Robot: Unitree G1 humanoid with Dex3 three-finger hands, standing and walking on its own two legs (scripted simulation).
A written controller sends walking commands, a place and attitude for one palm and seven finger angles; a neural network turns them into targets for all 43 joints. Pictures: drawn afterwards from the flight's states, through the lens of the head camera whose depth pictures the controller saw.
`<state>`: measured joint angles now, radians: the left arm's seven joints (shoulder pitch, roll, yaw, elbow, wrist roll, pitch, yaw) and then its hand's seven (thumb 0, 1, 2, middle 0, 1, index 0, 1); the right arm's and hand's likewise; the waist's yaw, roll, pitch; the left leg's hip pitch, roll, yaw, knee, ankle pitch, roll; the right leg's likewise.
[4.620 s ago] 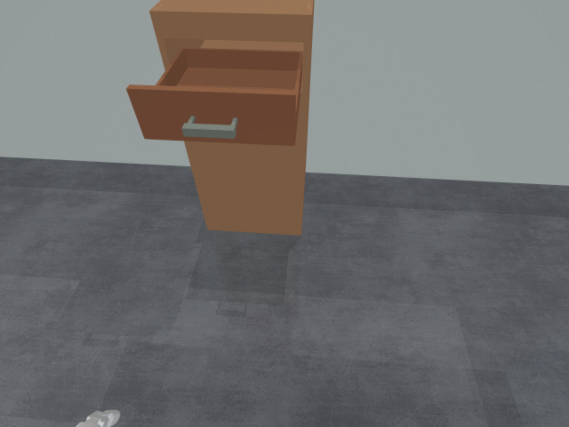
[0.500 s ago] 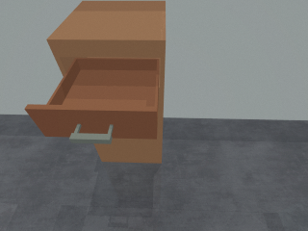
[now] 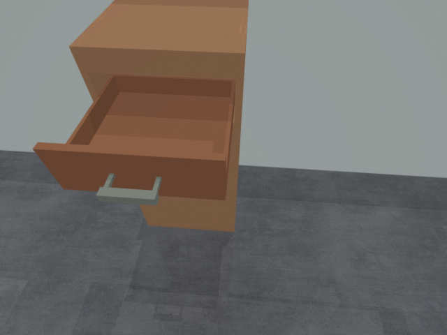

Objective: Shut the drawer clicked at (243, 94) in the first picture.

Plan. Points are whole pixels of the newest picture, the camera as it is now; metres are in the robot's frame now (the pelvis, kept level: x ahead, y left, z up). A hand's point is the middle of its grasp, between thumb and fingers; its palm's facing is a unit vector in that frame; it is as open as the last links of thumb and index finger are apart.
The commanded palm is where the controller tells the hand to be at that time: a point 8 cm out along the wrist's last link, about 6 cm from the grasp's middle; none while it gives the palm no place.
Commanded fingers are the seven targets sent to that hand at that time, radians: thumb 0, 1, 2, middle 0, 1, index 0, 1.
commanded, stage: look again from close up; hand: left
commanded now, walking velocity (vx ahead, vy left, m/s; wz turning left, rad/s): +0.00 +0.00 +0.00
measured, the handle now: (131, 187) +0.39 +0.23 +0.01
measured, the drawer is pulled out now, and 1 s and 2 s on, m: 0.29 0.29 0.29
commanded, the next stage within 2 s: shuffle to correct the standing spot in 0.42 s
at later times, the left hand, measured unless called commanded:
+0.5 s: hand out of the picture -0.02 +0.23 -0.18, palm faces +0.00 -0.98 -0.17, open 7.3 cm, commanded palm none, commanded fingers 0.00 0.90 0.90 -0.20 -0.30 -0.20 -0.30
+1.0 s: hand out of the picture -0.03 +0.20 -0.20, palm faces +0.06 -0.99 -0.13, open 7.3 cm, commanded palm none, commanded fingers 0.00 0.90 0.90 -0.20 -0.30 -0.20 -0.30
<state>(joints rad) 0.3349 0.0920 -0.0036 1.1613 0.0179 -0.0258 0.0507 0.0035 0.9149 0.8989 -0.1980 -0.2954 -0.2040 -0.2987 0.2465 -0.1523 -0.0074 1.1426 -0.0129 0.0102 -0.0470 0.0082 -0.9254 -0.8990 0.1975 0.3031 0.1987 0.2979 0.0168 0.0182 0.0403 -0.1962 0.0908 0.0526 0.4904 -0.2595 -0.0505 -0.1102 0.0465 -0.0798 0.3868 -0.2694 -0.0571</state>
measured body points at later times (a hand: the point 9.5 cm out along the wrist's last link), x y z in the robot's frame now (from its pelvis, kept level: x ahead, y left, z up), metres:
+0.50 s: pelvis -0.03 +0.06 +0.00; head -0.02 +0.07 +0.45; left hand -0.02 +0.28 -0.17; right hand -0.02 -0.17 -0.15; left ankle -0.01 +0.13 -0.74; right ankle -0.04 -0.07 -0.74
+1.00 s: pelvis +0.04 +0.05 -0.02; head +0.06 +0.07 +0.43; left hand -0.03 +0.25 -0.18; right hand +0.03 -0.17 -0.17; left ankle +0.00 +0.12 -0.74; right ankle -0.04 -0.07 -0.74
